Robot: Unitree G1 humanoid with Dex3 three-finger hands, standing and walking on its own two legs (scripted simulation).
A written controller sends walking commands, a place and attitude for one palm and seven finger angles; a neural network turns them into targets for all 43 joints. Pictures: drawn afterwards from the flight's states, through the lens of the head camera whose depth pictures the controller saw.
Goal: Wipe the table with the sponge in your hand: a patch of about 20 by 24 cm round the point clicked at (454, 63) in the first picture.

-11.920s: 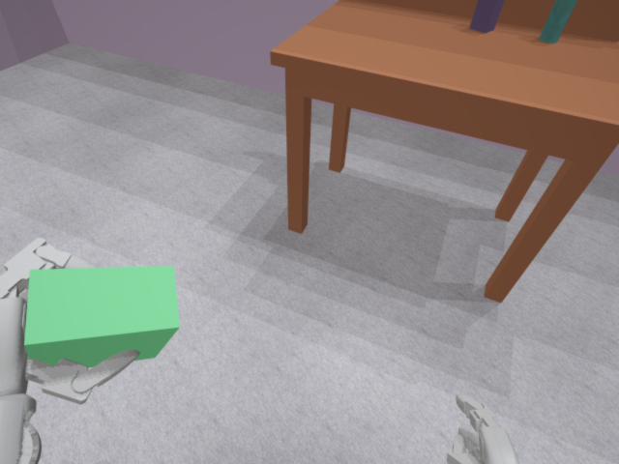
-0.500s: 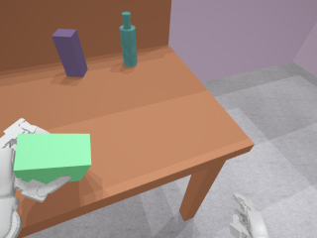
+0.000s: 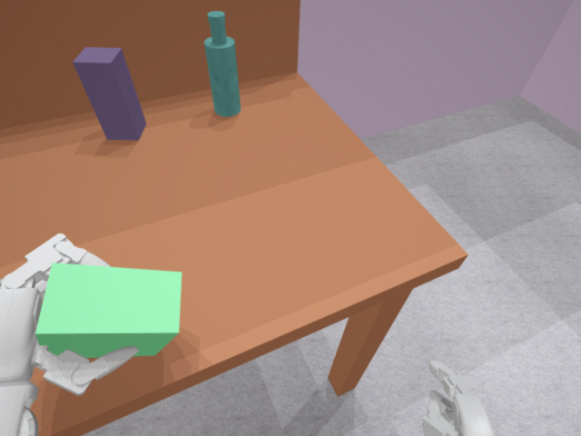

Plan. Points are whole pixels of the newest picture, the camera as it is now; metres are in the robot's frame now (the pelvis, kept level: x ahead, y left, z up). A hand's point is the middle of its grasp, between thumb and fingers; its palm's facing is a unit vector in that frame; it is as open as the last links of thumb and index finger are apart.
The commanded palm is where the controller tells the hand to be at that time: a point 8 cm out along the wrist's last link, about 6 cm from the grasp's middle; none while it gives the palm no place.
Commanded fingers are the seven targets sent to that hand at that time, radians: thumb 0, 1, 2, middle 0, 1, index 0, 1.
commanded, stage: come to a stop and stand still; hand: left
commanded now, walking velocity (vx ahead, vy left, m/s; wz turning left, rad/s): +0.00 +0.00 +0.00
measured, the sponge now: (130, 316) +0.22 +0.19 +0.12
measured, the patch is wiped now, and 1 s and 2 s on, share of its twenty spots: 0.00 0.00 0.00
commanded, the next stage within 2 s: look again from close up in 0.58 s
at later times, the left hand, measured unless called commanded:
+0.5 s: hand (47, 312) +0.21 +0.26 +0.14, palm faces +0.37 -0.85 -0.38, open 10.4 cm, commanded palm +0.15 +0.29 +0.18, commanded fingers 0.00 0.10 1.30 -1.20 -1.60 -1.20 -1.60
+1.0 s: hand (44, 312) +0.20 +0.26 +0.15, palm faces +0.38 -0.85 -0.37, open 10.4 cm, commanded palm +0.14 +0.29 +0.18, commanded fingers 0.00 0.10 1.30 -1.20 -1.60 -1.20 -1.60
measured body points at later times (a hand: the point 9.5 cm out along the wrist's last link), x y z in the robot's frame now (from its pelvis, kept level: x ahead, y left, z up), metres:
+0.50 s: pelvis -0.01 +0.01 +0.00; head +0.01 +0.03 +0.45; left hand +0.18 +0.31 +0.16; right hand +0.18 -0.21 -0.06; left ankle +0.02 +0.06 -0.74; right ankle -0.02 -0.11 -0.74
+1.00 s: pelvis -0.01 +0.01 +0.00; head +0.01 +0.03 +0.45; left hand +0.18 +0.30 +0.17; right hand +0.18 -0.21 -0.07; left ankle +0.02 +0.06 -0.74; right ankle -0.02 -0.11 -0.74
